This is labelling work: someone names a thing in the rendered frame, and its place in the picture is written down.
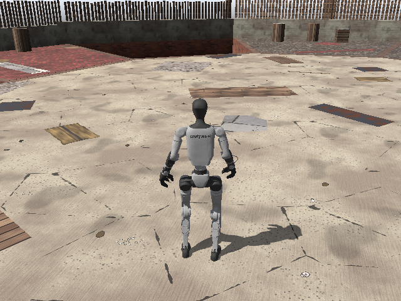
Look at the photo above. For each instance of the humanoid robot torso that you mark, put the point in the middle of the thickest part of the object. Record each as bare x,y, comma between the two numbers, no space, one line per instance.
200,151

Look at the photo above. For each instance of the left robot forearm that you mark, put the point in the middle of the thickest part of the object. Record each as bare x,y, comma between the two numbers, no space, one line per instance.
168,165

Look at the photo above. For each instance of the left robot upper arm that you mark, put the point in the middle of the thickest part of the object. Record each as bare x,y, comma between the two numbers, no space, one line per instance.
179,133

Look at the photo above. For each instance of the left robot hand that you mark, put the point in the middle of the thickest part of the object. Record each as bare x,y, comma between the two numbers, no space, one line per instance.
165,178

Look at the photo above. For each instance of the robot head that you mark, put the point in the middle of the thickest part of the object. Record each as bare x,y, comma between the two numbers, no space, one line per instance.
199,108

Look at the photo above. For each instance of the right robot upper arm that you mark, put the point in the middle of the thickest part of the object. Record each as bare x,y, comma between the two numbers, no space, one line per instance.
219,131

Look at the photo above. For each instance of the right robot forearm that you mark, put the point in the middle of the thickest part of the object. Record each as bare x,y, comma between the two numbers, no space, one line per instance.
230,162

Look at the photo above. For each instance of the right robot hand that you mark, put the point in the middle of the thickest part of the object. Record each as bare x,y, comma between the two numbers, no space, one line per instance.
233,171

